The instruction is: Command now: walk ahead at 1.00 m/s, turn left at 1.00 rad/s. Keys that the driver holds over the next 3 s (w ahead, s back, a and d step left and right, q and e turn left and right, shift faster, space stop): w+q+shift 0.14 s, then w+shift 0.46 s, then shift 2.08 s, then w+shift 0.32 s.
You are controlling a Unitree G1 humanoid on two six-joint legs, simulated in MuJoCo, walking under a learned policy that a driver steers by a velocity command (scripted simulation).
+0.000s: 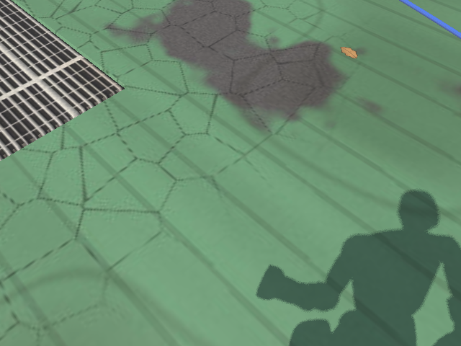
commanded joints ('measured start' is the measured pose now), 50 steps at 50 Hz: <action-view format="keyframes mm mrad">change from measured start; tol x32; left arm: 1 -23 144 34 -86 6 23 -6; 8 -149 151 29 -123 -38 10 -15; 12 443 313 105 18 -4 -11 40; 50 74 83 28 145 -36 26 3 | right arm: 1 -71 -139 -34 -96 7 -62 -4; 13 80 15 8 -110 37 -87 12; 28 -474 2 72 -247 -23 -45 87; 33 77 -142 9 -58 -62 -58 21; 50 -70 -27 26 99 17 -80 -1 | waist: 1 55 -87 41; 11 182 -7 -238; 13 97 -501 -453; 16 85 -26 -95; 28 19 -65 74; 35 -128 83 -563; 38 -2 16 -140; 50 33 52 -90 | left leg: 1 -124 278 -418 -329 148 172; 10 106 255 -351 54 790 -20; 14 -544 164 -137 946 -97 -77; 23 -562 267 -101 493 108 -124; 32 195 149 116 24 207 -23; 34 715 681 -552 54 520 116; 42 57 441 -102 -201 1071 22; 50 83 377 -1 -167 864 -57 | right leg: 1 -57 -28 -53 -227 42 32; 5 185 38 -87 -560 470 9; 11 640 99 -109 -701 241 -76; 14 825 -300 795 -1026 -453 -247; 27 331 -91 -122 -1301 567 -197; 31 565 -111 -200 -890 1329 -158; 33 333 -25 -197 -277 927 -119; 34 -26 153 -145 175 -167 -80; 50 238 116 -140 -654 460 -110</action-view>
